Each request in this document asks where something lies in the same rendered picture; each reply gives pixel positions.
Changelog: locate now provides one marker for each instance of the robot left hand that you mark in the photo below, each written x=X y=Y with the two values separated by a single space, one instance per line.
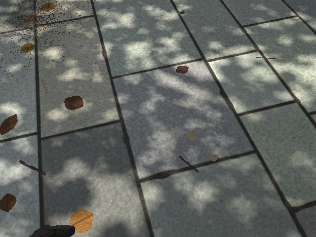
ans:
x=54 y=231

